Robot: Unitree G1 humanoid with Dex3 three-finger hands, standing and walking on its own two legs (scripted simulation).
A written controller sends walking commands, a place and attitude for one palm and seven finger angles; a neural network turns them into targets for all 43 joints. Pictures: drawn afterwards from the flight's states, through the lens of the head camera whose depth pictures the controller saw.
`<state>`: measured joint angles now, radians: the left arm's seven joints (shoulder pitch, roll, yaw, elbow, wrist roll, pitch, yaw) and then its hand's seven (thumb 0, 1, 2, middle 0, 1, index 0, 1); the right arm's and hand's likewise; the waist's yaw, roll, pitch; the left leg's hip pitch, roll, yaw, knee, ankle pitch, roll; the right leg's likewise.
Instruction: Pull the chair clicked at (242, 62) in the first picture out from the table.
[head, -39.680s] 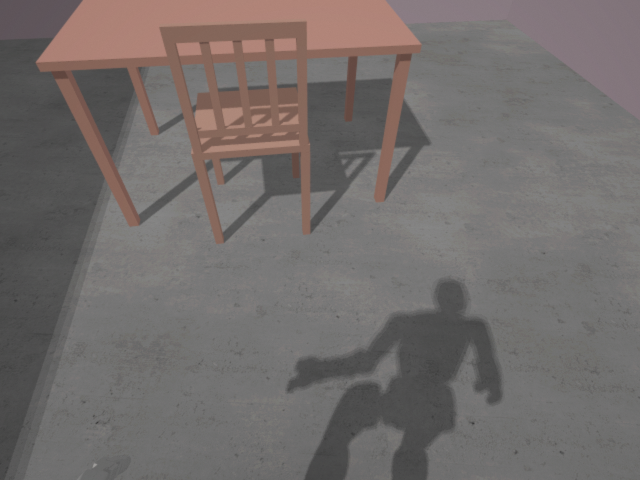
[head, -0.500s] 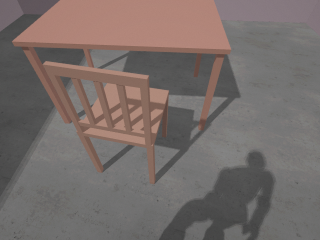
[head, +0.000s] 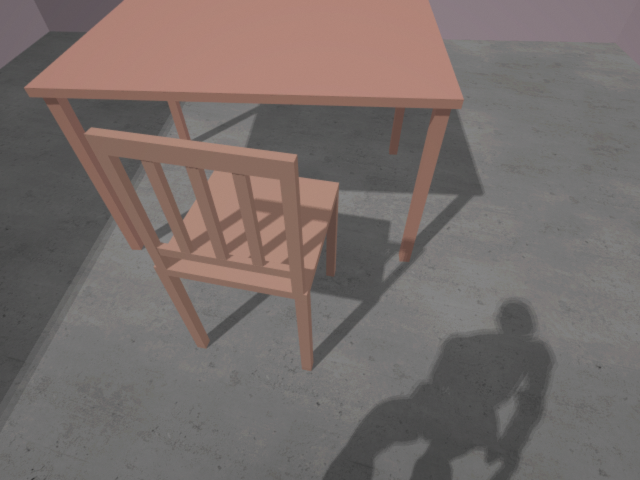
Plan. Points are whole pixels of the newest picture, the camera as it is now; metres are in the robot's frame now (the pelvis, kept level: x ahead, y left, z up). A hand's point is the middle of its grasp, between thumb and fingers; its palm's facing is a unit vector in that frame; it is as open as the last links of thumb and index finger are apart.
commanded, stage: look to check the result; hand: left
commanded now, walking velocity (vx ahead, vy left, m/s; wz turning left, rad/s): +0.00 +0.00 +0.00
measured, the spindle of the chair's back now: (209, 215) +0.61 +0.27 -0.10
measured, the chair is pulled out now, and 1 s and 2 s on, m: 0.29 0.29 0.29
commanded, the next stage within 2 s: take the last steps up to it in 0.22 s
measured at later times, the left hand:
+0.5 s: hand out of the picture -0.02 +0.15 -0.18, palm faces +0.06 -0.98 -0.17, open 7.4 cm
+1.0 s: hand out of the picture +0.15 +0.17 -0.17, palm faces +0.11 -0.96 -0.26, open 7.3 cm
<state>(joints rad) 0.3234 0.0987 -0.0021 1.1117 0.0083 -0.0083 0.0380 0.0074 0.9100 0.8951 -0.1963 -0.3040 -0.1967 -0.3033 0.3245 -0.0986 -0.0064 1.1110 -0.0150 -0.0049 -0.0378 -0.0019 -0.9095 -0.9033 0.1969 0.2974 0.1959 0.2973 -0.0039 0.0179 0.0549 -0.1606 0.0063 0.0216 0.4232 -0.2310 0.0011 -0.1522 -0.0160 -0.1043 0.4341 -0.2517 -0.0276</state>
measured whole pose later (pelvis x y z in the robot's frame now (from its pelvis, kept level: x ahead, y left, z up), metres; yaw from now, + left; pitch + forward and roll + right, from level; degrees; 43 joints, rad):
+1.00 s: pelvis +0.14 -0.03 -0.01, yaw +3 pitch +1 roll +1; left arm 0.29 0.16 0.06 1.01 0.03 -0.05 0.03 0.02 0.93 0.90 -0.19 -0.30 -0.19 -0.30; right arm 0.38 -0.14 -0.05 1.12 -0.03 0.00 -0.01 0.00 -0.91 -0.90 0.20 0.30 0.20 0.30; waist -0.01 0.03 0.05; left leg -0.39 0.04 0.04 1.03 -0.47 0.03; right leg -0.25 -0.01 -0.07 0.57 -0.34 -0.05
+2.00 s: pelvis +0.18 +0.01 -0.01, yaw +0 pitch -2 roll +0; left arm 0.24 0.18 -0.01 0.97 0.02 0.01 0.03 0.01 0.92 0.89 -0.20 -0.30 -0.20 -0.30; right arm 0.30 -0.17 -0.01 1.00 -0.02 0.01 -0.01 0.01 -0.93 -0.90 0.20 0.30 0.20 0.30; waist -0.02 0.02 0.01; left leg -0.26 -0.01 0.06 0.54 -0.26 0.04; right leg -0.22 -0.01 0.00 0.54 -0.29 0.01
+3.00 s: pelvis +0.22 +0.00 +0.00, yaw -1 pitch +0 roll +0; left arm 0.28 0.18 -0.02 1.10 0.02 -0.02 0.03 0.01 0.91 0.90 -0.20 -0.30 -0.20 -0.30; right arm 0.25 -0.15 0.01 1.15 -0.01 -0.02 -0.02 0.00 -0.91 -0.90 0.20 0.30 0.20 0.30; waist 0.00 -0.02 0.02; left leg -0.16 0.00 0.06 0.42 -0.25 0.02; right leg -0.13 -0.01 0.01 0.43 -0.29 0.00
